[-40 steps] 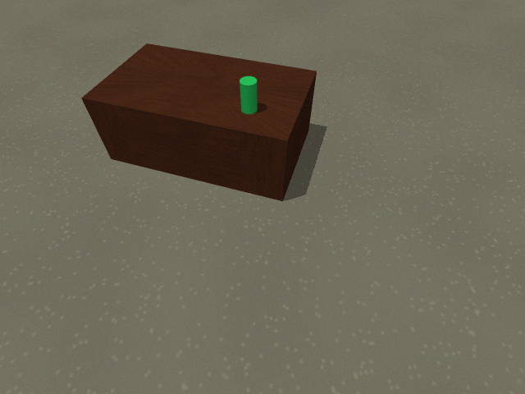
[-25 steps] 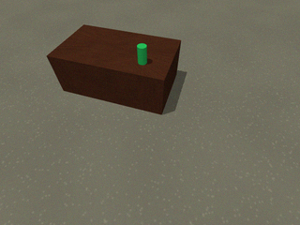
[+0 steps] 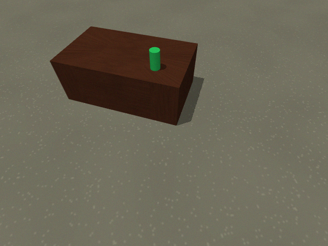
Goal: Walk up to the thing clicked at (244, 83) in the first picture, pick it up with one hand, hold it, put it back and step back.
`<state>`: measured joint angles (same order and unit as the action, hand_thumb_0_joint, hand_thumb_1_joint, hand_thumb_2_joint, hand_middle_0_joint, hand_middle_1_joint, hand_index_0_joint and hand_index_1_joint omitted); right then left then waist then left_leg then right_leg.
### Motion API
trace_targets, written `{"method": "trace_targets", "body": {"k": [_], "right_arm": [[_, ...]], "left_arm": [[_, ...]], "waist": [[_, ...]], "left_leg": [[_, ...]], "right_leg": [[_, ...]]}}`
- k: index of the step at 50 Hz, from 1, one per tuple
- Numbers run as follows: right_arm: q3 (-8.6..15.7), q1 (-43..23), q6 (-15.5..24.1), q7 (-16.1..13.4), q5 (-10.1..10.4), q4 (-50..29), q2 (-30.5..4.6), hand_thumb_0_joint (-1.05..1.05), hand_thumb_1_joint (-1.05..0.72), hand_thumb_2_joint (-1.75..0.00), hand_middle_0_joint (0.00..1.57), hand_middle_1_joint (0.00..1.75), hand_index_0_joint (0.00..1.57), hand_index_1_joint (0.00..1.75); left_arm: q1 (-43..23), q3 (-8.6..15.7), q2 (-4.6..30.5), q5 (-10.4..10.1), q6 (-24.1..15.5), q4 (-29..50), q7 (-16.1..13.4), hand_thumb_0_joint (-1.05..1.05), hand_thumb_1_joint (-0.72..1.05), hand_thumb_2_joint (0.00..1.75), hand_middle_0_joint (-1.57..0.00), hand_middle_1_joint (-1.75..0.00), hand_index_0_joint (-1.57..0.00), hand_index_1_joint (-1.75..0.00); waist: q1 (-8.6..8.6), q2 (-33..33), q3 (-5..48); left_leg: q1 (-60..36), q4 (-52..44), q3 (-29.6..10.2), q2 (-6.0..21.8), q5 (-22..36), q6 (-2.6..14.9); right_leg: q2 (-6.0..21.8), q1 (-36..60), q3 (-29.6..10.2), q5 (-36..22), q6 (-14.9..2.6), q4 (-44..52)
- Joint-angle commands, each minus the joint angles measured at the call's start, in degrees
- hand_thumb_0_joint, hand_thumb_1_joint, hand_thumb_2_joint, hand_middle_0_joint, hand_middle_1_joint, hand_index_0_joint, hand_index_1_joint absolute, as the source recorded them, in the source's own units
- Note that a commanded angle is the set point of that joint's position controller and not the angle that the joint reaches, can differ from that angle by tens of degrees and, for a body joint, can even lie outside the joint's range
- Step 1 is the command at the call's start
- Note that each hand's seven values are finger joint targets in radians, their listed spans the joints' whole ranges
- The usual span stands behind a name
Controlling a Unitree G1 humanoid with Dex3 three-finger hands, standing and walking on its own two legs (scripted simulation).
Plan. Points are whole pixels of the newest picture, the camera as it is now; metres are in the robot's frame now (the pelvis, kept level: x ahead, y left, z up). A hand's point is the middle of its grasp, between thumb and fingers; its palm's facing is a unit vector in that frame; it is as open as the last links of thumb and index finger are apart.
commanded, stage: stand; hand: left
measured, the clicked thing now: (154, 59) +1.30 +0.11 -0.32
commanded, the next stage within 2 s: walk up in 0.32 s
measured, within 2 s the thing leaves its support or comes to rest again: neither
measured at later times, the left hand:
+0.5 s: hand out of the picture +0.07 +0.28 -0.15, palm faces -0.04 -0.94 -0.35, open 7.4 cm
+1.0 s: hand (74, 174) +0.35 +0.32 -0.14, palm faces -0.26 -0.88 -0.40, open 7.4 cm
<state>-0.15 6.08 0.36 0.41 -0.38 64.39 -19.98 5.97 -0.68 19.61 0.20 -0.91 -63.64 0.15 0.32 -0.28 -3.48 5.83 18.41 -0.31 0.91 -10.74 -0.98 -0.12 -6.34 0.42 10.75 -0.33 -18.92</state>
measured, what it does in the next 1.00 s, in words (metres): walks ahead: left foot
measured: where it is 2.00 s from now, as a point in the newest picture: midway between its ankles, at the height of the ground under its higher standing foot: (157, 180)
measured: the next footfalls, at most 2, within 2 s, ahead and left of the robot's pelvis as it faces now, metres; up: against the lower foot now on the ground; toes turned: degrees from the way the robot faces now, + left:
left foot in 0.60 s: +0.17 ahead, +0.18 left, +0.00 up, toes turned -3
right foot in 1.02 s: +0.34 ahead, -0.10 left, +0.00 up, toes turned -13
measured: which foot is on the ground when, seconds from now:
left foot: down 0.00-0.36, up 0.38-0.58, down 0.60-1.00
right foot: down 0.00-0.62, up 0.64-1.00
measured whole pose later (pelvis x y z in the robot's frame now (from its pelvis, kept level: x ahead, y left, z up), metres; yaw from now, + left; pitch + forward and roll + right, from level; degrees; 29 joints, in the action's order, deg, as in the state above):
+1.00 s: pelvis +0.20 +0.06 -0.02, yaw -10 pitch -2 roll +1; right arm 4.2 21.0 2.6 3.9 -1.3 51.6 -23.8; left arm 12.6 3.0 24.6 0.6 -2.7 -52.3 4.4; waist 3.7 -1.2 -4.3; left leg 0.1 24.9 7.9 0.8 -22.3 0.8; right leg 3.2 -24.0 1.0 10.8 -1.7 -34.2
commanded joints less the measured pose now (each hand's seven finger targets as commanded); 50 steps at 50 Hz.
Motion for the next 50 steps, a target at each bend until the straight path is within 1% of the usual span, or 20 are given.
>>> {"method": "trace_targets", "body": {"k": [1,15,16,17,19,20,22,26,27,29,30,31,32,34,35,37,41,45,49,50], "right_arm": [[2.22,-1.87,1.36,-1.02,0.00,-3.36,-11.97,0.00,-0.90,-0.90,0.20,0.30,0.20,0.30],[2.18,-1.67,1.31,-0.90,-0.02,-3.59,-11.56,0.00,-0.90,-0.90,0.20,0.30,0.20,0.30],[6.07,-0.67,2.33,0.35,-1.65,-8.08,-17.76,0.00,-0.90,-0.90,0.20,0.30,0.20,0.30],[6.36,-1.25,2.26,1.02,-2.09,-8.05,-16.94,0.00,-0.90,-0.90,0.20,0.30,0.20,0.30],[6.02,-6.76,1.77,2.07,-2.41,-11.29,-14.00,0.00,-0.90,-0.90,0.20,0.30,0.20,0.30],[5.98,-6.68,2.04,2.32,-2.62,-11.94,-13.46,0.00,-0.90,-0.90,0.20,0.30,0.20,0.30],[6.34,-4.31,2.75,2.66,-2.24,-12.05,-13.91,0.00,-0.90,-0.90,0.20,0.30,0.20,0.30],[7.34,0.41,2.92,3.79,-2.17,-13.12,-13.53,0.00,-0.90,-0.90,0.20,0.30,0.20,0.30],[7.78,2.30,2.92,3.77,-2.16,-13.21,-13.46,0.00,-0.90,-0.90,0.20,0.30,0.20,0.30],[9.40,12.31,3.24,3.18,-2.28,-10.64,-14.44,0.00,-0.90,-0.90,0.20,0.30,0.20,0.30],[10.88,20.49,3.59,2.40,-2.85,-8.83,-18.17,0.00,-0.90,-0.90,0.20,0.30,0.20,0.30],[11.57,22.53,4.21,1.88,-3.33,-10.19,-23.58,0.00,-0.90,-0.90,0.20,0.30,0.20,0.30],[11.53,13.20,4.15,2.02,-1.74,-13.13,-24.76,0.00,-0.90,-0.90,0.20,0.30,0.20,0.30],[9.52,5.23,4.29,1.94,-0.92,-16.01,-20.84,0.00,-0.90,-0.90,0.20,0.30,0.20,0.30],[8.95,3.69,4.41,1.84,-1.03,-17.11,-18.58,0.00,-0.90,-0.90,0.20,0.30,0.20,0.30],[8.36,6.67,4.81,1.95,-1.04,-16.42,-17.61,0.00,-0.90,-0.90,0.20,0.30,0.20,0.30],[8.52,9.71,4.98,2.18,-1.15,-16.74,-18.49,0.00,-0.90,-0.90,0.20,0.30,0.20,0.30],[8.37,11.10,4.67,2.43,-0.86,-17.73,-18.37,0.00,-0.90,-0.90,0.20,0.30,0.20,0.30],[8.29,10.77,3.81,2.19,-0.68,-19.37,-18.09,0.00,-0.90,-0.90,0.20,0.30,0.20,0.30],[7.76,10.52,3.64,2.15,-0.49,-19.90,-17.01,0.00,-0.90,-0.90,0.20,0.30,0.20,0.30]], "left_arm": [[-1.70,2.51,12.11,0.25,-0.96,3.20,-0.80,0.00,0.90,0.90,-0.20,-0.30,-0.20,-0.30],[-1.76,2.64,12.62,0.23,-1.16,3.01,-0.88,0.00,0.90,0.90,-0.20,-0.30,-0.20,-0.30],[4.48,6.54,18.12,1.18,-1.85,6.09,0.55,0.00,0.90,0.90,-0.20,-0.30,-0.20,-0.30],[6.46,7.05,18.72,1.84,-2.05,5.26,1.06,0.00,0.90,0.90,-0.20,-0.30,-0.20,-0.30],[8.05,8.48,20.27,2.26,-2.76,6.74,1.16,0.00,0.90,0.90,-0.20,-0.30,-0.20,-0.30],[8.90,8.63,20.08,2.21,-3.32,7.78,1.05,0.00,0.90,0.90,-0.20,-0.30,-0.20,-0.30],[8.65,8.45,18.68,1.63,-3.67,9.28,1.04,0.00,0.90,0.90,-0.20,-0.30,-0.20,-0.30],[4.53,8.40,18.71,1.64,-3.25,13.28,1.87,0.00,0.90,0.90,-0.20,-0.30,-0.20,-0.30],[2.89,8.38,18.83,1.65,-3.09,14.11,2.05,0.00,0.90,0.90,-0.20,-0.30,-0.20,-0.30],[-0.06,7.78,16.57,1.73,-2.54,15.71,2.25,0.00,0.90,0.90,-0.20,-0.30,-0.20,-0.30],[2.59,6.58,12.62,2.07,-2.34,15.99,2.03,0.00,0.90,0.90,-0.20,-0.30,-0.20,-0.30],[5.29,5.19,9.15,1.32,-2.45,16.70,1.51,0.00,0.90,0.90,-0.20,-0.30,-0.20,-0.30],[6.31,6.12,15.36,1.18,-2.51,15.47,0.90,0.00,0.90,0.90,-0.20,-0.30,-0.20,-0.30],[11.11,6.61,17.84,0.10,-2.66,12.76,1.36,0.00,0.90,0.90,-0.20,-0.30,-0.20,-0.30],[13.48,6.86,18.25,0.04,-2.67,11.31,1.83,0.00,0.90,0.90,-0.20,-0.30,-0.20,-0.30],[12.86,7.07,17.86,0.36,-2.58,10.82,2.79,0.00,0.90,0.90,-0.20,-0.30,-0.20,-0.30],[7.21,6.63,16.36,0.68,-2.57,14.48,3.85,0.00,0.90,0.90,-0.20,-0.30,-0.20,-0.30],[2.66,6.30,15.03,0.52,-2.99,16.67,4.21,0.00,0.90,0.90,-0.20,-0.30,-0.20,-0.30],[5.70,6.55,14.03,0.42,-3.81,15.84,3.37,0.00,0.90,0.90,-0.20,-0.30,-0.20,-0.30],[10.62,7.22,14.94,0.40,-4.16,14.53,2.76,0.00,0.90,0.90,-0.20,-0.30,-0.20,-0.30]], "waist": [[-0.38,0.10,5.68],[-0.23,0.64,5.38],[-0.70,0.37,9.71],[-1.76,2.12,5.78],[-4.93,9.38,-3.62],[-5.06,8.52,-5.63],[-3.80,5.89,-2.63],[-0.73,10.34,-0.06],[0.76,10.91,-0.31],[6.63,4.79,1.59],[10.19,-8.79,5.37],[9.65,-21.68,6.04],[5.90,-12.79,3.09],[0.08,-7.48,-1.75],[-0.92,-8.14,-2.04],[0.49,-8.44,-3.07],[2.33,-8.05,-3.28],[3.02,-6.28,-3.93],[0.36,-3.03,-0.53],[-2.78,0.33,2.31]], "left_leg": [[-1.35,-1.91,-4.81,6.54,9.85,2.06],[-1.13,-2.25,-4.81,6.44,9.69,2.02],[-2.07,5.98,-1.98,3.75,-19.30,5.27],[6.45,10.18,-1.27,2.61,-27.21,5.37],[29.56,24.76,0.31,-0.07,-19.87,2.91],[33.50,26.71,-2.77,2.92,-15.29,2.15],[31.35,26.76,-3.92,3.80,-13.43,1.32],[15.28,18.22,-0.84,2.78,-12.30,0.76],[9.93,16.06,0.43,2.47,-9.47,0.80],[-10.18,10.18,1.73,0.82,-2.78,1.21],[-20.59,6.05,-4.74,4.02,-12.86,2.76],[-18.14,-8.57,-32.70,19.61,-36.86,6.37],[-4.97,-14.41,-41.37,24.58,-44.53,10.73],[1.46,-10.78,-27.83,20.28,-36.43,11.50],[1.95,-9.58,-21.70,17.07,-30.88,11.14],[5.00,-10.46,-13.16,13.89,-22.59,10.78],[0.67,-10.07,-8.17,13.99,-15.45,12.66],[0.94,-7.66,-2.97,12.84,-9.61,11.59],[2.65,3.38,-0.17,13.01,5.36,10.36],[5.02,12.04,1.83,11.24,10.53,9.05]], "right_leg": [[7.42,1.13,-5.58,-10.38,-1.33,2.58],[7.50,1.46,-5.73,-11.06,-1.24,3.03],[5.56,0.55,-9.63,16.96,-3.86,0.77],[8.66,-0.63,-15.76,29.93,-5.56,3.37],[17.53,6.12,-31.22,39.21,-11.90,11.50],[20.13,7.86,-33.94,33.90,-14.46,12.20],[16.32,9.10,-28.19,23.80,-13.36,10.86],[11.40,-2.71,-17.34,17.33,-10.06,7.53],[10.61,-8.13,-15.57,16.59,-9.25,6.17],[6.00,-23.97,-9.71,18.58,-6.33,-6.51],[-0.19,-32.91,-6.67,22.80,-4.94,-23.71],[-7.56,-41.00,-4.54,24.21,-3.05,-42.74],[-2.30,-34.89,-10.47,20.24,-3.45,-47.17],[2.32,-31.83,-8.87,12.15,-2.48,-45.74],[3.81,-29.55,-7.62,9.73,-1.60,-43.19],[3.50,-25.93,-5.24,7.13,0.23,-38.05],[3.78,-25.99,-3.06,4.83,1.10,-27.04],[3.82,-21.64,0.44,0.14,-0.38,-17.94],[1.11,-9.12,3.64,-0.79,-2.09,-11.45],[-0.01,-0.64,3.69,-1.93,-2.71,-9.53]]}}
